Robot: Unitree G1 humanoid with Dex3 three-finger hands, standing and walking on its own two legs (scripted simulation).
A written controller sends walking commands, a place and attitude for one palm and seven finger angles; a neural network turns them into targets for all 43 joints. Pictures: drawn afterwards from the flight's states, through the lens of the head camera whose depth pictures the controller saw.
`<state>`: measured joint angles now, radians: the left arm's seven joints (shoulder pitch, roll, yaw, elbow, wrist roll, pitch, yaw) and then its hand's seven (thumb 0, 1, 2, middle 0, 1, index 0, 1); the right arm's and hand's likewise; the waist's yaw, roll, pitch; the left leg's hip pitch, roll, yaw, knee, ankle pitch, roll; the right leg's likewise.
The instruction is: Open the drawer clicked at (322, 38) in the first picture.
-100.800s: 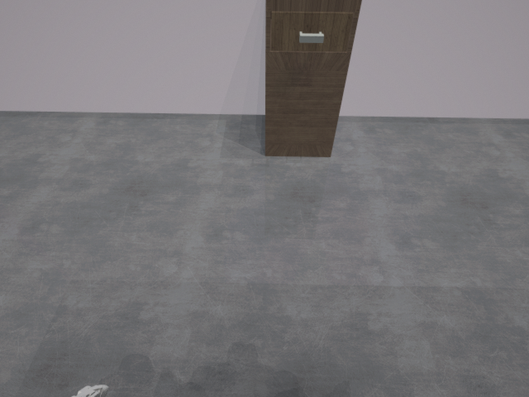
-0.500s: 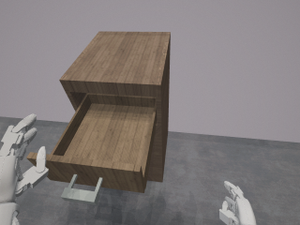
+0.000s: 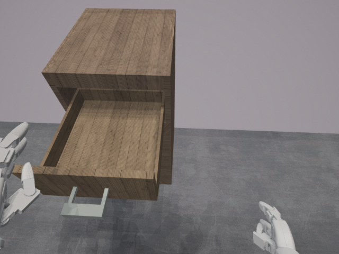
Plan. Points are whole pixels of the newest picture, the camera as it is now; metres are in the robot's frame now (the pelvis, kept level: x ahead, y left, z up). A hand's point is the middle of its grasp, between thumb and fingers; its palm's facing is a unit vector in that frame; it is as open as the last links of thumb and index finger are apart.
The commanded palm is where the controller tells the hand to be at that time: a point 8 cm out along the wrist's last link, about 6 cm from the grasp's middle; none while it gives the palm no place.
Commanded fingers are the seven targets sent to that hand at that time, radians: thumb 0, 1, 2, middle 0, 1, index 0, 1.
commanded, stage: step back with the hand held close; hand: left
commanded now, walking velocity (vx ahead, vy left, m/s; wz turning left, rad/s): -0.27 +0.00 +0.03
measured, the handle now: (87, 201) +0.25 +0.23 -0.07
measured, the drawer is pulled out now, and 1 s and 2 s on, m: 0.30 0.30 0.30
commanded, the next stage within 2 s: stop stepping back and stand still in 0.90 s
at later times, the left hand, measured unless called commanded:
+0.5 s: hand (2, 250) +0.12 +0.23 +0.15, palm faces +0.42 -0.80 -0.43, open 7.5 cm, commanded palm +0.05 +0.28 +0.17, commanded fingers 0.00 0.90 0.90 -0.20 -0.30 -0.20 -0.30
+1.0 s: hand out of the picture +0.02 +0.19 +0.15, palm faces +0.28 -0.82 -0.50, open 7.4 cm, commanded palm -0.05 +0.24 +0.17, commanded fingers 0.00 0.90 0.90 -0.20 -0.30 -0.20 -0.30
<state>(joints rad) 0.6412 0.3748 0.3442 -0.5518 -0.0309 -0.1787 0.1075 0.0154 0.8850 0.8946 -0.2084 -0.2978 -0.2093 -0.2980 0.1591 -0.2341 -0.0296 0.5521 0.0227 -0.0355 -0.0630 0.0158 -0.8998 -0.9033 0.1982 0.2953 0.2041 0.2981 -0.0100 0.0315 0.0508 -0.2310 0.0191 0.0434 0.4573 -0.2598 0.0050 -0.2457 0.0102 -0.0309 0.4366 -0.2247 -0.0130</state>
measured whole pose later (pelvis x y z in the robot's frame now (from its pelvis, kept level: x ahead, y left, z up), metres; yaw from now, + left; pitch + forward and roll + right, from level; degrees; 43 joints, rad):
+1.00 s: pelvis -0.18 -0.04 -0.01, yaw +1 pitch +3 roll +1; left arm 0.69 0.40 0.36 -0.64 -0.03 -0.21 0.15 0.01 0.88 0.89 -0.21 -0.30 -0.21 -0.30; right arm 0.15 -0.22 -0.01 0.58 0.00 -0.06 -0.07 0.02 -0.90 -0.90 0.20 0.30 0.20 0.30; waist -0.04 -0.03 0.03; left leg -0.31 0.02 0.01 0.56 -0.34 0.00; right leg -0.39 0.01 -0.07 0.48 -0.14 -0.05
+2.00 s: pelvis -0.28 -0.07 -0.01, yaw +4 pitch +1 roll +1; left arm 0.40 0.34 0.17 -0.06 0.04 -0.10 0.05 0.00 0.89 0.90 -0.20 -0.30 -0.20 -0.30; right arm 0.19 -0.30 -0.04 0.71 0.00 -0.08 0.00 0.01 -0.90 -0.90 0.20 0.30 0.20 0.30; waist 0.00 0.03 -0.01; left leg -0.33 -0.01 0.03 0.56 -0.26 0.01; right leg -0.32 -0.01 -0.11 0.60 -0.31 -0.06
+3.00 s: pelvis -0.28 -0.06 +0.00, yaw +2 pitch -2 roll +0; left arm 0.27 0.13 0.01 1.12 0.02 -0.01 0.04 0.01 0.91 0.90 -0.20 -0.30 -0.20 -0.30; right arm 0.33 -0.10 -0.01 1.14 -0.01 0.00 -0.04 0.01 -0.90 -0.90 0.20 0.29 0.20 0.30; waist -0.02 0.02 0.06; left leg -0.17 0.01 0.06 0.40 -0.19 0.01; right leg -0.16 0.02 -0.08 0.41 -0.21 -0.05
